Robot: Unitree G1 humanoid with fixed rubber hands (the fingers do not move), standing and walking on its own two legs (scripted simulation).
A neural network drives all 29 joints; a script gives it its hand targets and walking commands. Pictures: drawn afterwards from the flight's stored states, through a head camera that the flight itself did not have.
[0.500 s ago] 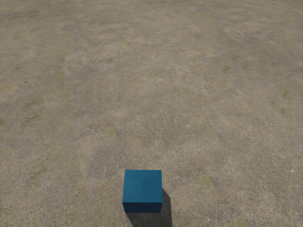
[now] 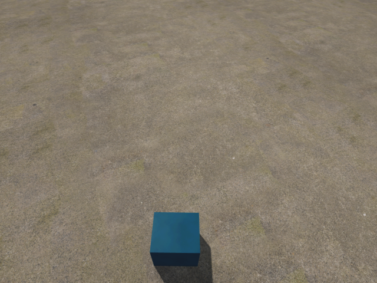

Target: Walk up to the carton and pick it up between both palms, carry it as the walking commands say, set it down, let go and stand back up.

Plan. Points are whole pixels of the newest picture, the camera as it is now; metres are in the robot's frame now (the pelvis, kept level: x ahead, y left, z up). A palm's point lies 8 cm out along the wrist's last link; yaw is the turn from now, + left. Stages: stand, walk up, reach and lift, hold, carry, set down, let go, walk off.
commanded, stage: walk up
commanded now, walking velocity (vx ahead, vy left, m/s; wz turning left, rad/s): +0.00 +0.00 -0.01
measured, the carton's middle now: (176, 239) +0.45 +0.05 -0.68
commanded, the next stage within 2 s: stand in 0.48 s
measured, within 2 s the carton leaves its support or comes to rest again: neither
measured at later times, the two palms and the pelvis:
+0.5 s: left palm out of the picture +0.00 +0.22 -0.15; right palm out of the picture -0.01 -0.23 -0.15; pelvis +0.00 -0.01 +0.00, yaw +0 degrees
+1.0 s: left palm out of the picture +0.15 +0.22 -0.14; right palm out of the picture +0.15 -0.22 -0.13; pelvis -0.01 +0.00 -0.03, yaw +0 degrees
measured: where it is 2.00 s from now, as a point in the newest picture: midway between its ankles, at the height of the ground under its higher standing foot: outside the picture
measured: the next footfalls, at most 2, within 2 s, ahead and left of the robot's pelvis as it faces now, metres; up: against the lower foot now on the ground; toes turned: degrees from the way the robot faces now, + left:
none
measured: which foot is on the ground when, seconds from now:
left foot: down 0.00-1.00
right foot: down 0.00-1.00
